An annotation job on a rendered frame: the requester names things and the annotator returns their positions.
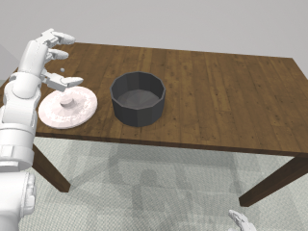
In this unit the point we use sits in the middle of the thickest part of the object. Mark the robot left hand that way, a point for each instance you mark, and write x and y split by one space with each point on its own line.
38 52

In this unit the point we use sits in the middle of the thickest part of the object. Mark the robot right hand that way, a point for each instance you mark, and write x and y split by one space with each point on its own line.
241 220

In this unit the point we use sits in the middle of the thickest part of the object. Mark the lid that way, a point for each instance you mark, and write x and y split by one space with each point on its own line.
53 115

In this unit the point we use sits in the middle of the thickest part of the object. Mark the robot left forearm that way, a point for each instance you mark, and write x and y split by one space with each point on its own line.
18 122

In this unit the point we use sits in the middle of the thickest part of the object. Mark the table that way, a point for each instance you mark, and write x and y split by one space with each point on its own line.
214 101

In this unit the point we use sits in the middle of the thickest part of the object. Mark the pot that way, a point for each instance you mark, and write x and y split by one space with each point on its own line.
138 98

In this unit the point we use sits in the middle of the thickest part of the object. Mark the robot left upper arm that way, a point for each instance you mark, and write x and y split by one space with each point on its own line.
18 194

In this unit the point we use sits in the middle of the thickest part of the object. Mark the knob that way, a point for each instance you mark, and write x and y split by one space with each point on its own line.
66 101

